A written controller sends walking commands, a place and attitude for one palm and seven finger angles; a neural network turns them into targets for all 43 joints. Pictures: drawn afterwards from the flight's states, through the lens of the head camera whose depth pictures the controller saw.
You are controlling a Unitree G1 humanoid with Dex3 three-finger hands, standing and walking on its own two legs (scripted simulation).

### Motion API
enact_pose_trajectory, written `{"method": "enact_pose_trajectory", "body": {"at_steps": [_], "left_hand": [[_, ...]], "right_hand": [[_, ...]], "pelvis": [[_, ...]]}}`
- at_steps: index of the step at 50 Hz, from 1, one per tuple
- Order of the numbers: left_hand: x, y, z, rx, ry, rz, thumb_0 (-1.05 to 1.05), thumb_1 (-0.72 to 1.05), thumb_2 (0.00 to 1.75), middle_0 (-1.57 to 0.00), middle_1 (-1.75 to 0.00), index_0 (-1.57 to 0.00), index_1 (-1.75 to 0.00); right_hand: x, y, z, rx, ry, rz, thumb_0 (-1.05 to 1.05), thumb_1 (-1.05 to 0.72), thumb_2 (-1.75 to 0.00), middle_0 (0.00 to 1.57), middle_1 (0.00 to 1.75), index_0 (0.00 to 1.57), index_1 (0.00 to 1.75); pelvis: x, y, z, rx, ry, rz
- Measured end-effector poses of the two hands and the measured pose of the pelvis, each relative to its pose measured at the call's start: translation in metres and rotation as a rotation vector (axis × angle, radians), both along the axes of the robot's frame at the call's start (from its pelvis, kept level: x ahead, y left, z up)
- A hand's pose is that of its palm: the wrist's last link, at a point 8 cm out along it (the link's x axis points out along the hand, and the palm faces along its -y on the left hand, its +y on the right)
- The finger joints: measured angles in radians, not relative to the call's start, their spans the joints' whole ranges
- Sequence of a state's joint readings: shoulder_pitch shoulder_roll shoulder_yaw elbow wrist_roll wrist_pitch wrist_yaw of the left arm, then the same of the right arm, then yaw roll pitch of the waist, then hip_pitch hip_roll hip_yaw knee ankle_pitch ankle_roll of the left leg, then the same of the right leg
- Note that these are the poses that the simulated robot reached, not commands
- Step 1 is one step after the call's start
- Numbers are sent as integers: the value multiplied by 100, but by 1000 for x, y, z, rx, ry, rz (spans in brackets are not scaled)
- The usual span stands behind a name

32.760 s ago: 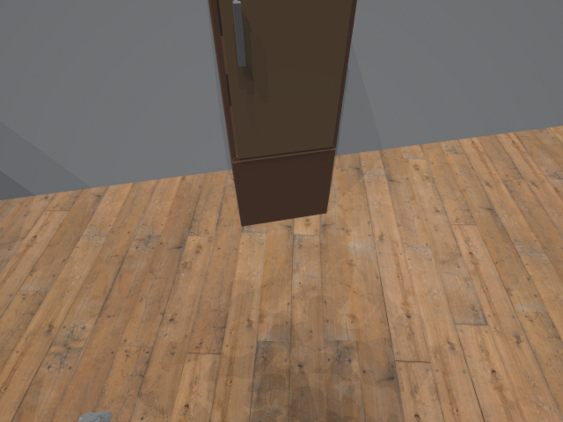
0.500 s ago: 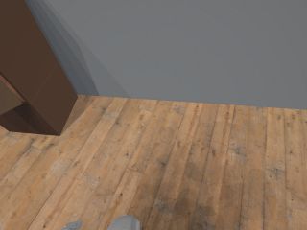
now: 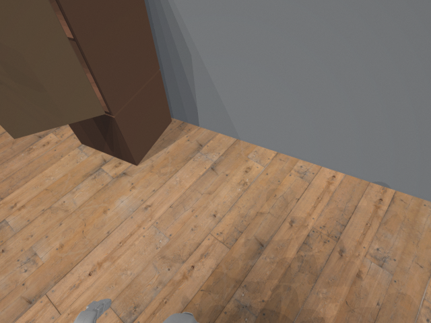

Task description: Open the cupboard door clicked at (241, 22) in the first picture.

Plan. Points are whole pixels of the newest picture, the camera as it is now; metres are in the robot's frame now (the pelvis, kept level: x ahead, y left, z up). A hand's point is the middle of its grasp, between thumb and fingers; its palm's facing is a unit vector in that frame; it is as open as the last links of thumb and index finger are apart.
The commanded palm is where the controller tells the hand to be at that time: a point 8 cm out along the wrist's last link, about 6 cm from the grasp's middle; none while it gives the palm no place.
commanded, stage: turn to face it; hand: left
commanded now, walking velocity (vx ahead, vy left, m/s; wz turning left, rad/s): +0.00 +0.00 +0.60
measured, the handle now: out of the picture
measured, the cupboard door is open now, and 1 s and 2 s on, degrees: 47 47 47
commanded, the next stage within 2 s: take the last steps up to it in 0.64 s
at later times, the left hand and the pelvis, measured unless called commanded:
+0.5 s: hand out of the picture +0.03 +0.24 -0.16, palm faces +0.30 -0.92 -0.24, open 7.4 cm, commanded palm none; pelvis +0.02 +0.01 +0.01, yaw +15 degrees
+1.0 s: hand out of the picture -0.03 +0.21 -0.18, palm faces +0.46 -0.87 -0.18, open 7.4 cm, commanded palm none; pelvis +0.04 +0.03 +0.00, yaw +24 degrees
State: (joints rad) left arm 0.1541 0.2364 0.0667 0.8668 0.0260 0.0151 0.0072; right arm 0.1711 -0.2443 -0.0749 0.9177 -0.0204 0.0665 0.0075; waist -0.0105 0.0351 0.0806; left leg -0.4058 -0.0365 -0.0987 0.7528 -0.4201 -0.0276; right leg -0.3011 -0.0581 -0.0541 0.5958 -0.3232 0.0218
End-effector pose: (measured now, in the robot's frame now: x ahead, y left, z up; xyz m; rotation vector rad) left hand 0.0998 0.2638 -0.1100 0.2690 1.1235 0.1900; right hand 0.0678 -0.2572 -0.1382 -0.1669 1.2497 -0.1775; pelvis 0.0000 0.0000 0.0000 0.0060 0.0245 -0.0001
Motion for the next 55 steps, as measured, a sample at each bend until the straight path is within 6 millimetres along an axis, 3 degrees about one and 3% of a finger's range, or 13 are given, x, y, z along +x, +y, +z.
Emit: {"method": "enact_pose_trajectory", "body": {"at_steps": [7, 14, 17, 24, 31, 37, 42, 49, 52, 55], "left_hand": [[-37, -13, -1, -40, 51, 96, 1, 90, 90, -21, -30, -20, -30], [-83, 1, -33, -115, 112, 225, 1, 90, 90, -21, -30, -20, -30], [-98, 11, -39, -112, 162, 269, 1, 90, 90, -21, -30, -20, -30], [-97, 19, -18, -93, 132, 328, 1, 91, 90, -20, -30, -20, -30], [-85, 2, -10, -52, 65, 346, 1, 90, 90, -20, -30, -20, -30], [-97, -22, -8, -74, 85, 383, 1, 90, 90, -20, -30, -20, -30], [-115, -32, -16, -134, 111, 433, 1, 90, 90, -21, -30, -20, -30], [-153, -12, -39, -194, 193, 526, 1, 90, 90, -21, -30, -20, -30], [-148, 3, -32, -185, 209, 528, 1, 90, 90, -21, -30, -20, -30], [-128, 20, -20, -168, 168, 525, 1, 91, 90, -20, -30, -20, -30]], "right_hand": [[35, 0, 12, 1, 2, 82, 1, -90, -90, 20, 30, 20, 30], [91, 35, 18, -34, -83, 237, 1, -90, -90, 19, 30, 20, 30], [102, 49, 21, -47, -116, 280, 1, -90, -90, 20, 30, 20, 30], [97, 60, 27, -36, -70, 327, 1, -90, -90, 20, 30, 21, 30], [90, 46, 6, 18, 2, 328, 1, -90, -90, 20, 30, 21, 30], [96, 37, 2, 16, 50, 337, 1, -90, -90, 20, 30, 20, 30], [108, 49, 13, -6, 49, 382, 1, -91, -90, 20, 30, 20, 30], [131, 87, 16, -40, -21, 477, 1, -90, -90, 20, 30, 20, 30], [125, 97, 20, -38, -18, 475, 1, -90, -90, 20, 30, 20, 30], [113, 104, 22, -27, 32, 476, 0, -90, -90, 20, 30, 20, 30]], "pelvis": [[7, -3, 10, 17, -19, 99], [13, 16, -4, 0, -13, 189], [11, 20, -5, 0, -17, 205], [14, 17, 10, -23, -12, 258], [25, -4, 4, 3, 0, 304], [30, -6, 7, 6, -22, 351], [33, 2, 11, 13, -22, 389], [37, 31, 0, 3, -19, 427], [43, 40, 7, -1, -16, 434], [53, 48, 14, -7, -15, 449]]}}
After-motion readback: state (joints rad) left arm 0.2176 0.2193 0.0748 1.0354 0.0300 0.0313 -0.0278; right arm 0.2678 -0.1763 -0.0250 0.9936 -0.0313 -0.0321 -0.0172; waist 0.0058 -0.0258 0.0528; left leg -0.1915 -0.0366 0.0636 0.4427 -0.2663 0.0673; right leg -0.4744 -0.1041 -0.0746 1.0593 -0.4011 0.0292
